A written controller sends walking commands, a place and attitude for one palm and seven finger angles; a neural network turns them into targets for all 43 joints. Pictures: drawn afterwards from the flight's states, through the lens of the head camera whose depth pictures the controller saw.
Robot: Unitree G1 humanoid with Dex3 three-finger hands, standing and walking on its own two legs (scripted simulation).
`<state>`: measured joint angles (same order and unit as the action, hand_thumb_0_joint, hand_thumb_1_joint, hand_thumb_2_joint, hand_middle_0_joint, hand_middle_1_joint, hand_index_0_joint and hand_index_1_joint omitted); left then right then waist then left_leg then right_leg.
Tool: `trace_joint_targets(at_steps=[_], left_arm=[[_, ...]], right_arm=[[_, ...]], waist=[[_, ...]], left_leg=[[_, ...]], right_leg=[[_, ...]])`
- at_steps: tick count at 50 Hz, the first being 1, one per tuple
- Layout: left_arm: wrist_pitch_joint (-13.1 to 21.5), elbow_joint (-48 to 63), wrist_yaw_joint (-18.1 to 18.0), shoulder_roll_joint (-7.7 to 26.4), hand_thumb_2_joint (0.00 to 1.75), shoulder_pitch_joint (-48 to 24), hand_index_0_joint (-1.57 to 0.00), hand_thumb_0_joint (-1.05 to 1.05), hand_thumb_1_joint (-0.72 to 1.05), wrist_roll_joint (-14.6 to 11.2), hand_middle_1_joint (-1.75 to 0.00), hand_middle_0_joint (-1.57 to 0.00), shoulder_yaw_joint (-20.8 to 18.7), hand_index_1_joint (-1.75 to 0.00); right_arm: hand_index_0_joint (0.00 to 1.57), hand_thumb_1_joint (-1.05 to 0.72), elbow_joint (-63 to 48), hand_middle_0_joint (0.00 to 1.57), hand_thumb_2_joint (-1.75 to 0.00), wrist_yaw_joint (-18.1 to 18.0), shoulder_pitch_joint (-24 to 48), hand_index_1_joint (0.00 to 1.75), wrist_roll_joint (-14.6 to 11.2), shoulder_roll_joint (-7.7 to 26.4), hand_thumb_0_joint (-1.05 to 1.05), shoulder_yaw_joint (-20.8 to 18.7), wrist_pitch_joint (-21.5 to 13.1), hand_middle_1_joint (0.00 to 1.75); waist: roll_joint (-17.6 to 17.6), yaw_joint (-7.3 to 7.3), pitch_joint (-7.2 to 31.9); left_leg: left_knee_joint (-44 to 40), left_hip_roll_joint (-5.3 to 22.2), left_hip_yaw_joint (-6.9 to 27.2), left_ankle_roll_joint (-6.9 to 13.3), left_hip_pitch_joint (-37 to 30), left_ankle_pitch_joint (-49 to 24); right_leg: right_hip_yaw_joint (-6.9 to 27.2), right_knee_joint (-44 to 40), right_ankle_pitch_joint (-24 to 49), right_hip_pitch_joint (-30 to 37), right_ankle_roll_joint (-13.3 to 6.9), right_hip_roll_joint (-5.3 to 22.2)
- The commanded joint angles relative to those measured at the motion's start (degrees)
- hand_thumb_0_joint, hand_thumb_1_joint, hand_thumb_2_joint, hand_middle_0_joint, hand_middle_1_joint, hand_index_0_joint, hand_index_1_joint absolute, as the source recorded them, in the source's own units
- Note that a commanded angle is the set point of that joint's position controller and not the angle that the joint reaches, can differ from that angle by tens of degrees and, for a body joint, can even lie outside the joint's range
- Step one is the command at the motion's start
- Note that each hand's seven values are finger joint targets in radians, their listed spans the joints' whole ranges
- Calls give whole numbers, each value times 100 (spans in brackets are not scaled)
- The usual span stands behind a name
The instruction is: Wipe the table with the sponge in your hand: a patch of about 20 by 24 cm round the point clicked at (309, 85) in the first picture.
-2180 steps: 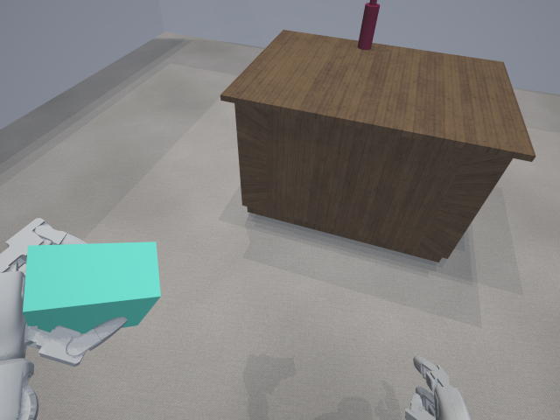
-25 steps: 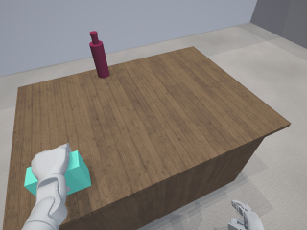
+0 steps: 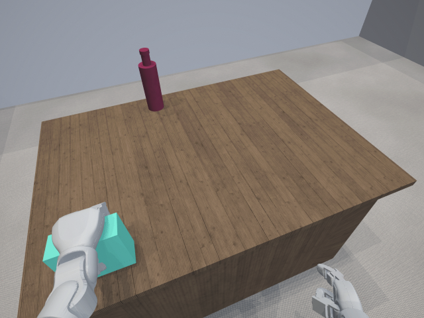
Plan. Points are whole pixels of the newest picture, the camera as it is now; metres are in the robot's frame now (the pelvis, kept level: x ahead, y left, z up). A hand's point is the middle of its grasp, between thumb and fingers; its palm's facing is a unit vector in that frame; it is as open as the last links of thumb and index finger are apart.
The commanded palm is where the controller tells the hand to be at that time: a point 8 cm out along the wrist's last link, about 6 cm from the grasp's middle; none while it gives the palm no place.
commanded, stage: lift the sponge slowly off the table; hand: left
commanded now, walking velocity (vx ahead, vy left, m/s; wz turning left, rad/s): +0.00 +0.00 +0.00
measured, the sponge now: (97, 254) +0.24 +0.28 -0.05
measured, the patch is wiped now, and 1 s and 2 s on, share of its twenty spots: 1.00 1.00 1.00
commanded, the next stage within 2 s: bring the sponge back beside the body in 1.36 s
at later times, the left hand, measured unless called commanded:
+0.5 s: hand (89, 237) +0.24 +0.28 +0.02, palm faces -0.06 -0.13 -0.99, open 10.1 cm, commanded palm +0.22 +0.27 +0.10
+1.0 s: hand (84, 230) +0.24 +0.27 +0.06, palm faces -0.03 -0.13 -0.99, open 10.1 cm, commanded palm +0.22 +0.27 +0.13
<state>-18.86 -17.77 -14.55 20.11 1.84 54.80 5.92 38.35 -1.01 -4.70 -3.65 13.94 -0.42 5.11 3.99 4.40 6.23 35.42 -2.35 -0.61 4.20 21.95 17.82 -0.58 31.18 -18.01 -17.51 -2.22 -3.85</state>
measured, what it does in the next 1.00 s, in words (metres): stands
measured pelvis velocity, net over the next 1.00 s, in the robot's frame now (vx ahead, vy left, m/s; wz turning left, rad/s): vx -0.01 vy -0.02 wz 0.00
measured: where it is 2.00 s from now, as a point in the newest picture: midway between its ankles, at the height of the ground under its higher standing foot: outside the picture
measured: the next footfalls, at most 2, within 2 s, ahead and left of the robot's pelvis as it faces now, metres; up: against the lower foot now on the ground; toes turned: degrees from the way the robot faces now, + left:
none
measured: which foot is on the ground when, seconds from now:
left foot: down 0.00-1.00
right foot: down 0.00-1.00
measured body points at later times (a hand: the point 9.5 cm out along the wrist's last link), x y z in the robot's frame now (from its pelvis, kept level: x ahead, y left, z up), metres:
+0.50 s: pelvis -0.01 -0.01 +0.01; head -0.02 -0.03 +0.46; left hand +0.24 +0.28 +0.08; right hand +0.22 -0.22 -0.08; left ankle +0.00 +0.07 -0.73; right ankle -0.02 -0.10 -0.73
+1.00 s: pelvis -0.01 -0.02 +0.01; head -0.03 -0.06 +0.46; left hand +0.24 +0.27 +0.11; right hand +0.23 -0.24 -0.07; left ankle +0.00 +0.07 -0.73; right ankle -0.02 -0.10 -0.73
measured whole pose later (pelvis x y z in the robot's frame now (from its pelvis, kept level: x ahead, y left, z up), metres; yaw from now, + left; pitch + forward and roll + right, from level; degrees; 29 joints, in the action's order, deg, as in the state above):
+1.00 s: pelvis -0.01 -0.02 +0.01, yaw +0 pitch -2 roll -1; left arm -19.8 -11.1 -4.8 24.2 -0.5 52.3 4.5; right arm 40.4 -2.9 -1.7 -3.5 15.3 0.9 4.1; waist 5.2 5.9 2.3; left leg 25.8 -1.6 0.0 2.4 11.1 12.8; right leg -0.4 22.3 -13.4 -7.1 -4.0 -4.6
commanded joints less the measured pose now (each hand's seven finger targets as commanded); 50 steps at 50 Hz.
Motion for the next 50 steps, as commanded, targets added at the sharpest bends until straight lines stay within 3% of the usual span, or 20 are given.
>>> trace_joint_targets(at_steps=[1, 2, 4, 6, 7, 10, 12, 16, 19, 20, 23, 25, 28, 30, 32, 35, 39, 45, 49, 50], left_arm=[[2, 1365, -178, 991, 130, -1550, -120, 0, 10, 162, -160, -120, -371, -160], [-19, 1332, -165, 818, 130, -1385, -120, 0, 10, 141, -160, -120, -248, -160], [-48, 1319, -145, 882, 130, -1581, -120, 0, 10, 184, -160, -120, -265, -160], [-23, 1544, -153, 1162, 130, -1786, -120, 0, 10, 252, -160, -120, -471, -160], [-34, 1514, -142, 940, 130, -1598, -120, 0, 10, 234, -160, -120, -301, -160], [-82, 1515, -130, 1365, 130, -1722, -120, 0, 10, 228, -160, -120, -699, -160], [-131, 1457, -78, 1056, 130, -1843, -120, 0, 10, 230, -160, -120, -365, -160], [-202, 1419, 48, 1220, 130, -1940, -120, 0, 10, 185, -160, -120, -478, -160], [-196, 1342, 185, 1130, 130, -1881, -120, 0, 10, 153, -160, -120, -364, -160], [-165, 1440, 223, 1295, 130, -1896, -120, 0, 10, 107, -160, -120, -522, -160], [-106, 1466, 313, 1092, 130, -1984, -120, 0, 10, 126, -160, -120, -297, -160], [-33, 1603, 325, 1415, 130, -1993, -120, 0, 10, 87, -160, -120, -590, -160], [-6, 1520, 311, 1302, 130, -1920, -120, 0, 10, 127, -160, -120, -526, -160], [4, 1639, 293, 1646, 130, -1996, -120, 0, 10, 88, -160, -120, -831, -160], [-31, 1621, 295, 1403, 130, -1934, -120, 0, 10, 67, -160, -120, -623, -160], [-98, 1695, 331, 1739, 130, -1898, -120, 0, 10, 16, -160, -120, -912, -160], [-162, 1700, 462, 1507, 130, -1803, -120, 0, 10, -22, -160, -120, -679, -160], [-71, 1951, 664, 1819, 130, -2056, -120, 0, 10, -60, -160, -120, -877, -160], [11, 2021, 707, 1654, 130, -2005, -120, 0, 10, -46, -160, -120, -735, -160], [22, 2069, 704, 1874, 130, -1985, -120, 0, 10, -83, -160, -120, -961, -160]], right_arm=[[20, -90, -906, 20, -90, -41, 982, 30, 8, 671, 0, -205, -283, 30], [20, -90, -943, 20, -90, -43, 990, 30, 6, 639, 0, -204, -298, 30], [20, -90, -901, 20, -90, -44, 1016, 30, 13, 652, 0, -189, -288, 30], [20, -90, -875, 20, -90, -66, 1076, 30, 34, 666, 0, -172, -292, 30], [20, -90, -926, 20, -90, -63, 1073, 30, 32, 622, 0, -165, -303, 30], [20, -90, -857, 20, -90, -86, 1153, 30, 48, 678, 0, -144, -264, 30], [20, -90, -859, 20, -90, -102, 1170, 30, 30, 628, 0, -124, -272, 30], [20, -90, -821, 20, -90, -124, 1250, 30, 10, 657, 0, -89, -268, 30], [20, -90, -837, 20, -90, -128, 1251, 30, 9, 663, 0, -80, -264, 30], [20, -90, -852, 20, -90, -137, 1283, 30, 14, 682, 0, -83, -264, 30], [20, -90, -837, 20, -90, -134, 1291, 30, 6, 655, 0, -70, -301, 30], [20, -90, -848, 20, -90, -151, 1291, 30, 29, 699, 0, -81, -307, 30], [20, -90, -804, 20, -90, -149, 1300, 30, 22, 664, 0, -81, -333, 30], [20, -90, -789, 20, -90, -152, 1340, 30, 32, 725, 0, -96, -319, 30], [20, -90, -810, 20, -90, -156, 1370, 30, 8, 669, 0, -90, -343, 30], [20, -90, -780, 20, -90, -163, 1429, 30, 24, 734, 0, -80, -324, 30], [20, -90, -806, 20, -90, -168, 1472, 30, 0, 705, 0, -73, -351, 30], [20, -90, -794, 20, -90, -215, 1510, 30, 15, 740, 0, -57, -373, 30], [20, -90, -799, 20, -90, -218, 1527, 30, 20, 701, 0, -48, -405, 30], [20, -90, -791, 20, -90, -218, 1519, 30, 30, 730, 0, -57, -414, 30]], waist=[[82, 1, 1116], [86, -4, 1060], [-49, -20, 1013], [114, 59, 1202], [71, 48, 1115], [8, 107, 1051], [53, 40, 947], [67, 99, 1036], [-42, 47, 888], [-45, 72, 855], [3, 49, 827], [-14, 90, 889], [-65, 113, 859], [-80, 138, 853], [-28, 120, 785], [-50, 174, 833], [-92, 143, 830], [-40, 106, 707], [-12, 90, 658], [-50, 121, 652]], left_leg=[[-520, 185, 702, -158, -1156, -1829], [-529, 209, 687, -158, -1164, -1827], [-586, 222, 698, -169, -1182, -1779], [-605, 186, 732, -177, -1289, -1862], [-620, 204, 706, -174, -1262, -1871], [-721, 172, 686, -173, -1205, -1826], [-744, 166, 637, -159, -1252, -1711], [-840, 128, 661, -138, -1346, -1654], [-880, 119, 609, -123, -1297, -1646], [-934, 116, 645, -117, -1280, -1589], [-930, 100, 633, -97, -1397, -1628], [-995, 97, 630, -94, -1355, -1563], [-1003, 84, 611, -85, -1431, -1619], [-1054, 79, 585, -92, -1367, -1613], [-1061, 63, 521, -74, -1390, -1581], [-1098, 20, 514, -84, -1371, -1641], [-1112, 18, 477, -59, -1455, -1688], [-1163, 4, 502, -40, -1538, -1631], [-1162, 10, 483, -39, -1624, -1703], [-1168, 2, 499, -41, -1619, -1671]], right_leg=[[229, -297, 1596, 117, -320, -16], [206, -302, 1514, 72, -317, -14], [210, -340, 1469, 72, -324, -17], [274, -368, 1559, 245, -346, -12], [236, -368, 1518, 222, -337, -3], [392, -482, 1618, 410, -371, -7], [324, -522, 1479, 333, -342, 13], [365, -657, 1423, 514, -354, 18], [384, -726, 1510, 550, -346, 41], [468, -797, 1446, 614, -362, 27], [409, -839, 1496, 575, -340, 42], [534, -885, 1446, 723, -359, 34], [489, -936, 1500, 726, -340, 57], [634, -963, 1589, 877, -359, 64], [588, -994, 1564, 862, -328, 93], [721, -1042, 1812, 1105, -344, 114], [660, -1085, 1850, 1118, -304, 145], [768, -1205, 1771, 1164, -311, 143], [729, -1234, 1832, 1108, -299, 164], [818, -1263, 1821, 1181, -319, 154]])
